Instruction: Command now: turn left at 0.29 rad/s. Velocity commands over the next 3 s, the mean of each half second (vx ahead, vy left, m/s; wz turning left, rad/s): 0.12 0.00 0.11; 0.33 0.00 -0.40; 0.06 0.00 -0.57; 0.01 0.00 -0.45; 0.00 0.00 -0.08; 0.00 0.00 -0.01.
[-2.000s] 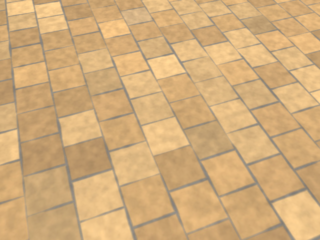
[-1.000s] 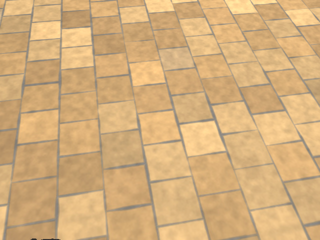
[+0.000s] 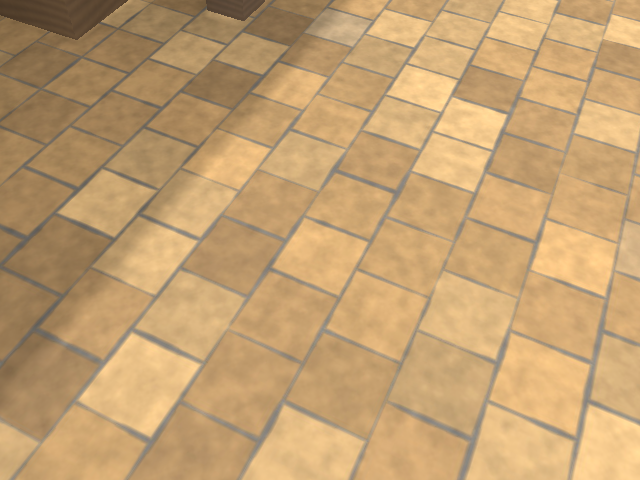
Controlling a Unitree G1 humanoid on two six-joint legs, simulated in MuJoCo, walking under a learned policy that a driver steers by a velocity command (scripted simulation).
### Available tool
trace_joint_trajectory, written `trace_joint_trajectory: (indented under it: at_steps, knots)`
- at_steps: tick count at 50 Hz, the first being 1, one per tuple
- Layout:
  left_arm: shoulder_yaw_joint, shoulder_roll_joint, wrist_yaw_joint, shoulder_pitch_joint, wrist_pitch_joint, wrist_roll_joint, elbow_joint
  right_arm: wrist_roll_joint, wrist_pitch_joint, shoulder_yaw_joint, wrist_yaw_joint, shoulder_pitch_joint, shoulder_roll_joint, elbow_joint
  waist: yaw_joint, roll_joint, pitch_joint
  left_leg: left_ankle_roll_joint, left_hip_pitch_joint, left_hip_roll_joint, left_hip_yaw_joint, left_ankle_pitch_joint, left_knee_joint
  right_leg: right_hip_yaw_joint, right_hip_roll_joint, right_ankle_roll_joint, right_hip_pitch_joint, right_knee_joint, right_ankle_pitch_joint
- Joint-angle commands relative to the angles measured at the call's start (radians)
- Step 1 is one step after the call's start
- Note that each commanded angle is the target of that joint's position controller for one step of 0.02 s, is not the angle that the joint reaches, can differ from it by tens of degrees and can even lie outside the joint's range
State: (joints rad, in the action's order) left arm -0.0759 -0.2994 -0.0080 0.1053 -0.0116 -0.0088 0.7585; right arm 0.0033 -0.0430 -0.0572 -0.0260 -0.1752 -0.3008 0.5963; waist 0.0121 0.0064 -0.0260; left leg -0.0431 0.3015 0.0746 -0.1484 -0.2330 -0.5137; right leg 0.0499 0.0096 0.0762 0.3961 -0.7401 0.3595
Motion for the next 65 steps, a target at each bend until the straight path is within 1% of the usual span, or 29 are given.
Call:
trace_joint_trajectory:
  at_steps: [1, 3, 4, 5, 6, 7, 11, 13, 18, 21, 22, 23, 24, 25, 27, 31, 39, 41, 43, 44, 45, 46, 47, 48, 50, 52, 56, 61, 65]
  knots:
    - [-0.014, -0.077, 0.012, -0.016, 0.024, -0.002, -0.069, -0.007, 0.005, -0.038, 0.004, 0.008, -0.146, -0.050, 0.003, -0.162, 0.111, -0.173, -0.133, -0.250, -0.264, 0.375, 0.073, -0.013, -0.005, -0.022, -0.056, 0.161, -0.040]
    - [-0.012, -0.081, 0.017, 0.029, 0.035, 0.018, -0.058, -0.012, 0.010, -0.026, 0.002, 0.003, -0.112, -0.040, -0.025, -0.118, 0.113, -0.099, -0.065, -0.193, -0.242, 0.248, 0.048, 0.011, -0.043, -0.062, -0.225, 0.379, -0.300]
    - [-0.019, -0.142, 0.012, 0.047, 0.036, 0.037, -0.069, 0.012, 0.018, -0.014, 0.002, -0.033, -0.074, -0.037, 0.002, 0.020, 0.140, -0.035, 0.001, -0.114, -0.158, 0.074, -0.066, 0.146, -0.192, -0.113, -0.315, 0.391, -0.493]
    - [-0.018, -0.161, 0.011, -0.004, 0.034, 0.045, -0.057, 0.011, 0.025, -0.016, 0.004, -0.075, -0.068, -0.039, 0.069, 0.195, 0.105, 0.021, 0.050, -0.015, -0.033, -0.164, -0.091, 0.254, -0.286, -0.243, -0.255, 0.379, -0.576]
    - [0.001, -0.092, 0.011, -0.046, 0.038, 0.038, -0.073, 0.025, 0.028, -0.021, 0.000, -0.054, -0.104, -0.028, 0.044, 0.190, 0.100, 0.060, 0.005, -0.050, -0.007, -0.199, -0.098, 0.277, -0.306, -0.297, -0.203, 0.404, -0.495]
    - [0.007, -0.077, 0.011, -0.057, 0.041, 0.034, -0.072, 0.019, 0.027, -0.030, -0.001, -0.022, -0.120, -0.025, 0.032, 0.172, 0.086, 0.066, -0.006, -0.056, 0.002, -0.139, -0.078, 0.241, -0.261, -0.271, -0.209, 0.400, -0.430]
    - [0.014, -0.088, 0.009, -0.007, 0.049, 0.024, -0.051, 0.019, 0.010, -0.019, 0.005, 0.012, -0.081, -0.014, 0.000, 0.115, 0.074, 0.052, -0.115, -0.080, -0.008, 0.093, 0.028, 0.128, -0.145, -0.152, -0.162, 0.378, -0.227]
    - [0.023, -0.075, 0.010, -0.002, 0.044, 0.027, -0.047, 0.015, 0.013, -0.014, 0.010, -0.018, -0.058, 0.012, -0.004, 0.085, 0.062, 0.026, -0.102, -0.052, 0.025, -0.059, 0.021, 0.083, -0.096, -0.127, -0.152, 0.392, 0.064]
    - [-0.002, -0.158, -0.010, 0.094, 0.034, -0.007, -0.024, -0.013, 0.070, -0.016, 0.016, -0.015, -0.042, 0.018, -0.034, 0.133, -0.088, 0.009, 0.109, -0.054, 0.142, -0.190, -0.143, 0.348, -0.283, -0.279, -0.134, 0.514, 0.434]
    - [0.008, -0.121, -0.002, 0.006, 0.034, -0.016, -0.047, -0.017, 0.103, -0.022, 0.028, -0.138, -0.039, 0.068, 0.042, 0.122, -0.078, -0.033, -0.126, -0.067, 0.134, -0.146, 0.008, 0.224, -0.207, -0.234, 0.013, 0.442, 0.307]
    - [0.025, -0.067, 0.001, -0.042, 0.040, -0.017, -0.073, -0.010, 0.114, -0.038, 0.028, -0.214, -0.086, 0.091, 0.072, 0.012, -0.076, -0.067, -0.203, -0.131, -0.012, -0.229, 0.104, 0.112, -0.109, -0.180, 0.099, 0.287, 0.195]
    - [0.039, -0.015, 0.005, -0.065, 0.058, -0.018, -0.101, -0.007, 0.124, -0.059, 0.030, -0.298, -0.155, 0.112, 0.086, -0.208, -0.053, -0.142, -0.332, -0.275, -0.292, -0.356, 0.245, -0.050, 0.017, -0.112, 0.247, -0.008, 0.082]
    - [0.026, -0.069, 0.004, -0.083, 0.076, -0.026, -0.120, 0.002, 0.133, -0.065, 0.037, -0.344, -0.179, 0.110, 0.115, -0.283, -0.057, -0.234, -0.393, -0.424, -0.531, -0.280, 0.324, -0.003, 0.026, -0.106, 0.397, -0.213, 0.203]
    - [0.010, -0.101, 0.009, -0.046, 0.087, -0.041, -0.101, 0.007, 0.143, -0.052, 0.032, -0.332, -0.134, 0.108, 0.089, -0.182, -0.056, -0.240, -0.426, -0.436, -0.492, -0.202, 0.291, 0.078, -0.002, -0.125, 0.458, -0.348, 0.200]
    - [0.012, -0.074, 0.022, -0.006, 0.093, -0.045, -0.071, 0.004, 0.151, -0.044, 0.023, -0.294, -0.101, 0.101, 0.059, -0.088, -0.031, -0.179, -0.474, -0.396, -0.312, -0.107, 0.290, 0.117, -0.040, -0.157, 0.511, -0.388, 0.038]
    - [0.013, -0.039, 0.048, -0.025, 0.075, -0.028, -0.063, 0.007, 0.142, -0.030, 0.015, -0.260, -0.057, 0.105, 0.052, -0.093, -0.037, -0.114, -0.398, -0.309, -0.015, 0.210, 0.346, 0.057, -0.058, -0.105, 0.438, -0.286, -0.168]
    - [0.034, -0.011, 0.083, -0.198, 0.079, -0.014, -0.169, -0.007, 0.126, -0.039, -0.001, -0.270, -0.121, 0.158, 0.076, -0.088, -0.113, -0.085, -0.284, -0.297, 0.243, 0.469, 0.346, -0.109, -0.030, -0.099, 0.235, 0.110, -0.371]
    - [0.014, -0.052, 0.093, -0.137, 0.083, -0.007, -0.173, -0.011, 0.111, -0.046, -0.013, -0.245, -0.152, 0.156, 0.023, -0.131, -0.038, -0.048, -0.333, -0.302, 0.280, 0.847, 0.195, -0.151, 0.028, -0.138, 0.129, 0.127, -0.326]
    - [-0.031, -0.133, 0.085, 0.117, 0.078, -0.008, -0.113, -0.014, 0.098, -0.049, -0.026, -0.203, -0.167, 0.133, -0.110, -0.139, 0.117, 0.000, -0.272, -0.273, 0.305, 0.983, -0.117, -0.154, 0.090, -0.192, -0.181, 0.168, -0.367]
    - [-0.053, -0.181, 0.062, 0.239, 0.067, -0.004, -0.090, -0.014, 0.105, -0.044, -0.027, -0.189, -0.162, 0.110, -0.180, -0.076, 0.177, 0.051, -0.087, -0.221, 0.304, 0.760, -0.368, -0.050, 0.041, -0.232, -0.422, 0.220, -0.494]
    - [-0.058, -0.280, 0.033, 0.241, 0.055, 0.010, -0.097, 0.047, 0.122, -0.003, -0.008, -0.298, -0.011, 0.073, -0.054, 0.267, 0.300, 0.113, 0.261, -0.058, 0.274, -0.410, -0.783, 0.333, -0.251, -0.366, -0.752, 0.110, -0.989]
    - [-0.049, -0.258, 0.035, 0.237, 0.061, 0.025, -0.147, 0.014, 0.140, 0.005, 0.010, -0.358, -0.071, 0.081, -0.083, 0.190, 0.582, 0.116, 0.329, 0.000, 0.024, -0.484, -1.004, 0.717, -0.411, -0.543, -0.846, 0.252, -0.786]
    - [-0.044, -0.208, 0.038, 0.177, 0.057, 0.018, -0.160, -0.022, 0.140, -0.016, 0.013, -0.226, -0.142, 0.065, -0.114, 0.072, 0.460, 0.100, 0.372, -0.055, -0.003, -0.374, -0.992, 0.592, -0.338, -0.486, -0.720, 0.318, -0.654]
    - [-0.033, -0.163, 0.036, 0.108, 0.056, -0.004, -0.158, -0.024, 0.137, -0.013, 0.004, -0.154, -0.136, 0.034, -0.080, 0.018, 0.285, 0.091, 0.412, -0.087, 0.032, -0.282, -0.912, 0.472, -0.277, -0.433, -0.553, 0.351, -0.554]
    - [-0.023, -0.133, 0.029, 0.028, 0.051, -0.005, -0.173, 0.002, 0.113, -0.020, -0.017, -0.143, -0.140, 0.036, -0.006, -0.026, 0.143, 0.101, 0.324, -0.134, 0.037, -0.196, -0.803, 0.363, -0.204, -0.390, -0.254, 0.409, -0.543]
    - [-0.027, -0.137, 0.028, 0.006, 0.050, 0.015, -0.171, 0.012, 0.090, -0.020, -0.021, -0.168, -0.125, 0.035, 0.031, 0.023, 0.115, 0.110, 0.236, -0.138, 0.049, -0.179, -0.731, 0.315, -0.175, -0.388, -0.096, 0.439, -0.587]
    - [-0.036, -0.165, 0.009, 0.025, 0.039, 0.006, -0.150, 0.028, 0.072, -0.008, -0.036, -0.126, -0.085, 0.019, 0.026, 0.033, 0.160, 0.142, 0.235, -0.111, 0.063, -0.104, -0.561, 0.269, -0.137, -0.365, -0.055, 0.403, -0.670]
    - [-0.037, -0.169, -0.021, 0.022, -0.005, -0.010, -0.156, 0.012, 0.062, -0.004, -0.027, 0.003, -0.078, -0.023, -0.015, 0.093, 0.140, 0.147, 0.237, -0.083, 0.031, 0.011, -0.346, 0.342, -0.086, -0.297, -0.063, 0.408, -0.198]
    - [-0.039, -0.169, -0.021, 0.054, -0.019, -0.007, -0.155, 0.001, 0.087, -0.010, -0.012, 0.039, -0.091, -0.035, -0.041, 0.141, 0.139, 0.129, 0.163, -0.050, 0.027, -0.054, -0.174, 0.423, -0.103, -0.291, -0.134, 0.342, -0.272]
